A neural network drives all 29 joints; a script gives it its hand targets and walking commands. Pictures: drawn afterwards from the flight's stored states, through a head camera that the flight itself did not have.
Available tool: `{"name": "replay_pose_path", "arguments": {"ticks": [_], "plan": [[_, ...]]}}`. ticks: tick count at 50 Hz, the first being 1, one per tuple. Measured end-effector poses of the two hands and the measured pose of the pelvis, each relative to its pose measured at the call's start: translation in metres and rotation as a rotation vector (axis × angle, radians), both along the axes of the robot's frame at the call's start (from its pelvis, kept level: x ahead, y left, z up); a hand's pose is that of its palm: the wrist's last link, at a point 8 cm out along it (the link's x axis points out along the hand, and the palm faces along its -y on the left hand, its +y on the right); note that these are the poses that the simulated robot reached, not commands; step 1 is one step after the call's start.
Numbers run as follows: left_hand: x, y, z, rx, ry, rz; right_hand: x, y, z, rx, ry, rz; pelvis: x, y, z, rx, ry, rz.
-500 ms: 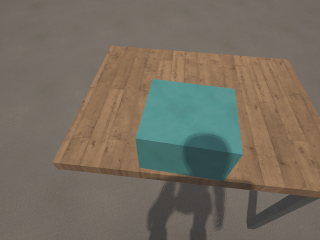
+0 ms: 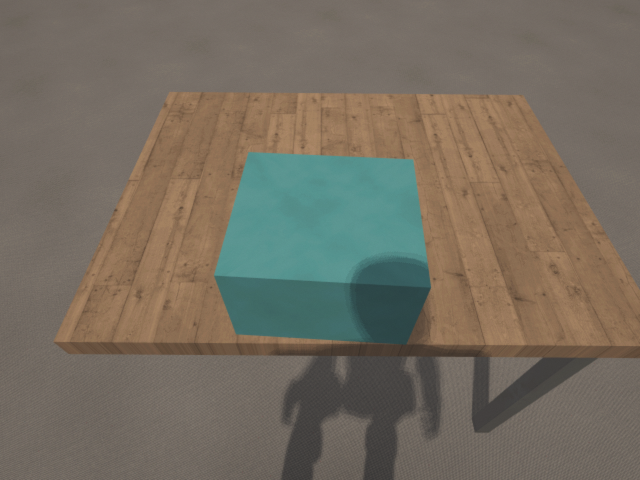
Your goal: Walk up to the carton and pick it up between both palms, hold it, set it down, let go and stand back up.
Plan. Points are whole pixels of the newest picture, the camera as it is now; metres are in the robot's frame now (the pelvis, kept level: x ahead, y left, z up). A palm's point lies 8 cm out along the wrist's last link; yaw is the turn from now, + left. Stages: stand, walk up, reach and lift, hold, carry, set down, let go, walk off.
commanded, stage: walk up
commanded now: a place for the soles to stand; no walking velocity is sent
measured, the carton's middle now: (325, 246) +0.43 +0.00 +0.01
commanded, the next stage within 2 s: reach and lift in 1.16 s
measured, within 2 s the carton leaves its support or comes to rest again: neither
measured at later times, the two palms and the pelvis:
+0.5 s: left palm out of the picture -0.04 +0.22 -0.13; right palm out of the picture -0.03 -0.22 -0.14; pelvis -0.02 +0.00 +0.01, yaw -3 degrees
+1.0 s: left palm out of the picture -0.04 +0.22 -0.13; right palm out of the picture -0.07 -0.22 -0.14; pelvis -0.03 +0.00 +0.01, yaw -5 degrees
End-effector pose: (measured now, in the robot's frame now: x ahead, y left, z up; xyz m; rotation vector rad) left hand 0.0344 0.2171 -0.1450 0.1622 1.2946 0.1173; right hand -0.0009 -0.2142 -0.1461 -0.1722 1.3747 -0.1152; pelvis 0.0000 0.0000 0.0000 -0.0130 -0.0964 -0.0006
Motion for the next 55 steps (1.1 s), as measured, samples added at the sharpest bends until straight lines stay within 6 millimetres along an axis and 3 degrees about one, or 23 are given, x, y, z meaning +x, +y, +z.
{"name": "replay_pose_path", "arguments": {"ticks": [6, 11, 19, 26, 39, 55], "plan": [[-0.008, 0.004, 0.004, 0.0, 0.003, -0.002, 0.021, -0.004, 0.011, -0.013, -0.055, 0.023, -0.003, -0.002, 0.007, 0.005, 0.011, -0.012], [-0.027, 0.006, 0.006, 0.004, 0.044, -0.012, 0.023, -0.009, 0.015, -0.02, -0.074, 0.016, -0.007, -0.002, 0.01, 0.007, 0.016, -0.023], [-0.062, 0.007, 0.012, 0.011, 0.128, -0.026, 0.0, -0.01, 0.013, -0.006, -0.034, 0.006, -0.014, -0.001, 0.013, 0.011, 0.022, -0.036], [-0.077, 0.007, 0.015, 0.018, 0.158, -0.033, -0.028, -0.008, 0.01, 0.007, 0.02, -0.006, -0.021, -0.001, 0.013, 0.015, 0.026, -0.049], [-0.077, 0.005, 0.013, 0.02, 0.143, -0.057, -0.062, -0.009, 0.007, 0.008, 0.067, -0.033, -0.031, -0.003, 0.012, 0.021, 0.034, -0.068], [-0.068, 0.007, 0.012, 0.023, 0.122, -0.082, -0.072, -0.008, 0.007, 0.003, 0.066, -0.062, -0.034, -0.001, 0.01, 0.026, 0.045, -0.09]]}}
